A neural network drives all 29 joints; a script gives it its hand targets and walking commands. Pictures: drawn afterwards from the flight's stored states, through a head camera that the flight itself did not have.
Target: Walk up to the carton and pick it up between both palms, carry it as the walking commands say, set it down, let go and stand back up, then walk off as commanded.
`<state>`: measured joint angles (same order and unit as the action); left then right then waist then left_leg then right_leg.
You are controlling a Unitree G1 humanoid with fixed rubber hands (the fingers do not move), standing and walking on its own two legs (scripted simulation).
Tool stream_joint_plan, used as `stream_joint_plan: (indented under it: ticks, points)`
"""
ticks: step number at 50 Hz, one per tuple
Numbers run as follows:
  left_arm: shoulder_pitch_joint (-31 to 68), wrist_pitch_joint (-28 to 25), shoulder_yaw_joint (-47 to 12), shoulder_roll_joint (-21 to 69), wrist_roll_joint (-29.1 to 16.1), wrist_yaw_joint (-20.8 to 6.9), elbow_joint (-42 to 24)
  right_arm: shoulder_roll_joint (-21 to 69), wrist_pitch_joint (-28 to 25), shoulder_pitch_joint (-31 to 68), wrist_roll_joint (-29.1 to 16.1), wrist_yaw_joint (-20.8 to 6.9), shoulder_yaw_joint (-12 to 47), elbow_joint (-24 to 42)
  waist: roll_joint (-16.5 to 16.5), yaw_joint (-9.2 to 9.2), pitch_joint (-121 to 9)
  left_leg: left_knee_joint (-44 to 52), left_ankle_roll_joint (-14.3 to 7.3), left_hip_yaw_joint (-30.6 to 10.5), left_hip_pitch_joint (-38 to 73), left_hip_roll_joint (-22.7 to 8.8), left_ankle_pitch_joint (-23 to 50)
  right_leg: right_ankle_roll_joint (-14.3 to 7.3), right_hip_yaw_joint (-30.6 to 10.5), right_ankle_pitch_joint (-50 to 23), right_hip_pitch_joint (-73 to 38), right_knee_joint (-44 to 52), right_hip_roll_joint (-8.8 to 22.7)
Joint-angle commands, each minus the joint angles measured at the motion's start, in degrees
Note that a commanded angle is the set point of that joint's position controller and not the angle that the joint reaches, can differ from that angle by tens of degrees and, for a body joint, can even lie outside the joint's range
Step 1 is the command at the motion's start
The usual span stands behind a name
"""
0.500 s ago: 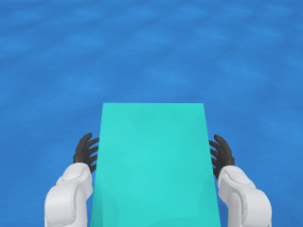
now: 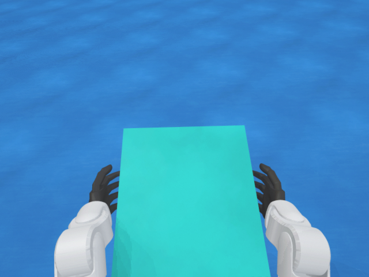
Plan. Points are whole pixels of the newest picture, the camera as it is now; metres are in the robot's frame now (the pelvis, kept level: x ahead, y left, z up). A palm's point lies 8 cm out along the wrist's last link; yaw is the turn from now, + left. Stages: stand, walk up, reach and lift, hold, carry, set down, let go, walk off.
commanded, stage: carry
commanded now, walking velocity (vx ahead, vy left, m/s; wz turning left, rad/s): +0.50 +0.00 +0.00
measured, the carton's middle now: (186, 212) +0.26 +0.02 +0.01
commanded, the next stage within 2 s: none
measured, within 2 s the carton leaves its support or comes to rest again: neither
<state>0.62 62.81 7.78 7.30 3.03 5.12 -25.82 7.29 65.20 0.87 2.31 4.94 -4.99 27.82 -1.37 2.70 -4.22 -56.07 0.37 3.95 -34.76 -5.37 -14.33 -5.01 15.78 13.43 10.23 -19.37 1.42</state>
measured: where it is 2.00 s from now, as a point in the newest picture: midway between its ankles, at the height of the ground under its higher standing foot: (216, 161)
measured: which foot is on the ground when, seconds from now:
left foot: up 0.00-0.26, down 0.28-0.84, up 0.86-1.00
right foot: down 0.00-0.32, up 0.34-0.78, down 0.80-1.00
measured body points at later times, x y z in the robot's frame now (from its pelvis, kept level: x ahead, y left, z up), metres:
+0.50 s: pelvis +0.34 +0.03 -0.01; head +0.35 +0.04 +0.44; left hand +0.61 +0.18 +0.07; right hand +0.58 -0.14 +0.08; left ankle +0.37 +0.10 -0.75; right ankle +0.31 -0.09 -0.68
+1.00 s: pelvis +0.64 -0.05 -0.01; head +0.66 -0.07 +0.44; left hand +0.90 +0.12 +0.07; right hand +0.90 -0.21 +0.06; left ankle +0.60 +0.09 -0.67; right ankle +0.69 -0.12 -0.75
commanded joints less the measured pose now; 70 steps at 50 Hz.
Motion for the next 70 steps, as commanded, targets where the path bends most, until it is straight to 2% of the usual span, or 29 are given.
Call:
stream_joint_plan:
  ticks: [1, 7, 10, 12, 13, 14, 15, 16, 17, 19, 22, 29, 35, 38, 39, 40, 41, 42, 45, 52, 55, 59, 63, 64, 65, 66, 67, 68, 70]
  points:
    - [22.56, 1.67, -41.24, 46.50, -19.29, -7.54, -10.00, 47.37, -0.49, 20.59, -13.75, -3.87, 39.17, 8.12, 8.77, -1.40, -9.99, 8.61, -0.23, 1.93, -9.80, -1.22, 9.22, -1.62, -12.68, -16.99, -20.40, 12.05, 15.76]
    - [21.30, 2.95, -39.79, 41.63, -17.96, -6.62, -10.23, 44.50, 1.37, 19.71, -13.85, -3.76, 39.00, 7.12, 9.17, -1.00, -2.93, 24.26, -1.21, 10.38, -4.66, 2.20, 17.10, 0.28, -5.20, -32.23, -19.20, 9.88, 11.18]
    - [17.42, 3.67, -38.04, 39.94, -16.51, -5.73, -9.20, 43.84, 2.28, 21.61, -15.47, -3.65, 40.07, 8.87, 13.29, -0.89, -6.11, 28.33, -2.04, 13.52, 6.89, 5.89, 16.87, 0.56, -3.15, -49.87, -19.75, 2.63, 11.02]
    - [17.79, 4.51, -38.11, 39.30, -15.76, -5.41, -9.74, 42.86, 2.85, 19.63, -15.23, -3.29, 39.36, 7.36, 10.05, -2.19, -12.41, 29.43, -3.78, 15.63, 22.32, 9.19, 14.15, 2.84, -0.75, -55.23, -14.82, -10.97, 8.82]
    - [17.80, 4.71, -38.15, 38.83, -15.18, -5.01, -9.18, 42.37, 2.60, 20.59, -15.71, -3.40, 39.01, 8.44, 6.17, -4.53, -18.00, 28.85, -6.18, 7.94, 38.45, 3.37, 7.92, 4.79, -1.13, -41.54, -3.08, -22.66, 7.07]
    - [20.67, 4.94, -39.26, 37.98, -15.88, -5.14, -11.59, 40.96, 2.58, 20.69, -15.20, -3.46, 37.74, 7.93, -8.02, -5.03, -23.08, 32.34, -11.97, -16.46, 49.16, -12.36, 1.83, 7.73, -1.29, -20.52, 10.45, -40.95, 1.71]
    - [18.44, 4.89, -38.62, 38.54, -15.25, -5.21, -9.86, 40.91, 2.54, 19.30, -15.00, -3.73, 37.70, 5.94, -14.12, -4.03, -21.98, 37.57, -17.12, -32.44, 56.98, -20.79, 10.55, 6.74, -8.82, 12.74, 24.62, -52.29, -4.83]
    - [17.29, 4.68, -38.07, 40.96, -15.59, -5.58, -7.43, 43.99, 2.47, 20.75, -16.34, -3.93, 39.70, 7.64, -6.37, -3.97, -25.22, 36.37, -17.64, -29.56, 59.11, -19.61, 19.01, 5.67, -13.95, 12.63, 27.21, -56.82, -1.28]
    - [21.65, 3.52, -41.97, 42.87, -17.61, -5.77, -11.95, 45.03, 1.60, 19.01, -15.74, -4.27, 38.35, 7.98, -5.71, -4.14, -23.92, 34.94, -14.82, -24.73, 55.16, -18.02, 28.50, 6.07, -15.75, 11.45, 30.02, -59.14, 0.94]
    - [23.91, 1.97, -43.80, 47.83, -19.37, -6.34, -13.24, 49.66, 0.55, 19.40, -16.91, -5.34, 38.72, 8.10, 0.87, -3.58, -19.77, 39.30, -10.18, -15.72, 40.44, -15.98, 20.36, 6.55, -16.34, 6.70, 24.83, -51.80, 5.34]
    - [18.44, 1.40, -43.29, 50.58, -17.25, -6.53, -9.70, 49.46, -0.49, 17.98, -17.36, -6.77, 38.76, 8.40, -5.62, -2.97, -17.81, 43.81, -7.23, -7.40, 36.60, -13.49, 13.53, 6.52, -13.57, 3.57, 22.62, -40.53, 6.35]
    - [20.70, 2.11, -43.50, 46.55, -15.00, -5.65, -7.74, 43.21, 0.36, 16.78, -15.06, -7.64, 37.10, 3.70, -9.31, -2.80, -7.27, 48.48, -6.85, 3.59, 34.32, -8.48, 6.03, 6.25, -7.69, -9.12, 24.47, -21.59, 5.88]
    - [21.10, 4.40, -41.56, 44.36, -15.63, -5.86, -6.43, 41.54, 1.53, 22.94, -15.11, -5.60, 38.06, 9.03, -3.70, -4.07, -4.08, 44.13, -6.82, 4.19, 35.50, -9.28, 13.75, 5.91, -3.73, -12.40, 19.03, -11.46, 3.44]
    - [19.71, 5.20, -39.56, 41.44, -15.13, -5.52, -6.44, 40.92, 2.67, 21.18, -14.34, -4.73, 37.89, 8.05, -1.21, -2.68, -8.89, 29.64, -3.37, 9.67, 32.27, -6.30, 25.60, 4.38, -2.71, -10.57, 2.31, -5.22, 1.77]
    - [16.95, 5.74, -38.08, 41.55, -14.96, -5.61, -3.70, 40.34, 3.52, 22.78, -14.28, -4.45, 38.01, 7.63, 2.24, -1.35, -12.72, 17.80, -2.02, 10.65, 24.98, -3.92, 23.33, 2.70, -5.98, -6.70, -8.60, -5.13, 3.97]
    - [18.24, 5.52, -37.59, 40.09, -14.40, -5.26, -5.30, 41.12, 3.71, 23.61, -15.28, -4.59, 38.72, 8.64, 14.47, -0.76, -19.18, 1.99, -0.01, 10.35, 14.42, -0.02, 9.37, 0.02, -24.05, 4.27, -19.63, -0.03, 16.13]
    - [16.22, 5.23, -37.19, 40.75, -13.79, -5.64, -3.86, 39.53, 3.64, 22.53, -14.63, -4.46, 40.27, 9.96, 22.87, -0.61, -19.48, -11.95, 1.38, 6.23, -1.93, 7.08, -11.04, -6.23, -41.90, -3.97, -29.49, 3.15, 24.21]
    - [17.01, 4.60, -37.58, 42.85, -14.58, -5.36, -4.54, 42.05, 3.55, 22.98, -16.03, -4.85, 41.23, 10.02, 18.03, -0.66, -21.67, -17.78, 0.24, 0.55, -5.64, 5.31, -13.62, -9.44, -40.68, -17.29, -30.71, 1.20, 24.00]
    - [22.03, 2.35, -40.76, 49.88, -17.25, -6.26, -11.31, 49.81, 1.44, 22.00, -17.94, -6.26, 42.35, 10.39, 3.17, -1.24, -19.37, -13.39, -0.36, -4.93, -1.56, -1.44, -5.73, -1.76, -24.26, -15.37, -17.91, 2.99, 20.37]
    - [18.68, 1.55, -40.81, 48.70, -17.01, -7.63, -7.86, 48.07, -0.39, 19.17, -14.71, -5.92, 41.55, 7.97, 11.17, -1.11, -14.43, 8.79, 0.45, 0.13, 0.13, -1.79, 3.45, -2.74, -16.00, -3.78, -12.52, 12.37, 17.29]
    - [21.87, 2.37, -41.77, 47.16, -17.98, -7.73, -8.77, 46.41, 0.32, 18.95, -13.34, -5.56, 39.62, 6.11, 9.07, -1.27, -7.46, 18.11, 0.43, 2.37, -0.39, -1.86, 8.00, -2.74, -13.06, 2.06, -10.30, 15.02, 16.01]
    - [20.39, 3.97, -41.67, 43.62, -17.85, -6.76, -8.86, 43.45, 2.08, 17.01, -13.14, -5.24, 37.38, 5.14, 5.92, -0.99, -6.22, 25.94, -0.62, 5.46, 2.42, 0.00, 13.06, -2.10, -11.40, -7.08, -12.89, 12.99, 15.35]
    - [20.57, 5.21, -41.21, 42.94, -16.71, -5.49, -9.63, 41.39, 3.11, 18.79, -13.88, -5.02, 35.93, 6.33, 3.78, -1.85, -9.50, 33.07, -1.91, 11.11, 16.55, 2.95, 16.23, 1.70, -0.16, -19.37, -12.95, -1.34, 8.80]
    - [20.83, 5.68, -40.39, 41.97, -15.45, -4.88, -8.52, 41.10, 3.75, 19.83, -14.13, -4.92, 35.98, 5.79, 2.17, -3.40, -11.74, 32.09, -3.36, 8.39, 27.98, 1.61, 17.70, 4.08, 0.80, -23.12, -6.28, -9.66, 7.14]
    - [20.13, 6.18, -39.79, 39.64, -14.64, -4.39, -8.80, 39.88, 4.34, 17.30, -13.62, -5.01, 35.18, 3.81, -4.11, -4.84, -13.77, 30.84, -6.16, -2.53, 39.91, -6.55, 26.54, 6.80, 1.48, -15.68, 7.13, -20.24, 4.29]
    - [20.06, 6.35, -39.04, 38.94, -14.01, -4.33, -8.13, 38.51, 4.11, 21.17, -14.50, -5.10, 35.38, 5.23, -14.45, -3.86, -13.78, 37.01, -11.07, -25.78, 44.85, -19.91, 35.92, 9.46, 0.22, 10.43, 18.22, -34.15, -2.70]
    - [18.44, 6.30, -38.38, 40.71, -14.33, -4.12, -6.44, 40.11, 4.16, 19.52, -15.03, -5.00, 35.57, 3.69, -9.61, -3.88, -18.20, 34.53, -16.24, -29.59, 53.20, -22.86, 46.28, 8.92, -9.02, 15.91, 22.21, -41.70, -2.52]
    - [18.67, 6.14, -39.37, 42.61, -14.86, -4.43, -6.81, 40.80, 3.46, 22.38, -16.30, -5.34, 36.84, 7.67, -8.40, -4.07, -19.95, 31.54, -16.66, -27.63, 53.69, -21.94, 58.85, 8.98, -12.43, 17.04, 25.79, -44.46, -1.25]
    - [23.24, 4.77, -42.58, 48.58, -17.46, -4.87, -9.94, 47.09, 2.34, 21.48, -17.57, -6.41, 37.17, 8.61, -6.04, -3.89, -17.49, 35.69, -11.43, -20.42, 42.98, -16.98, 49.60, 7.87, -14.43, 12.93, 22.55, -43.21, 0.83]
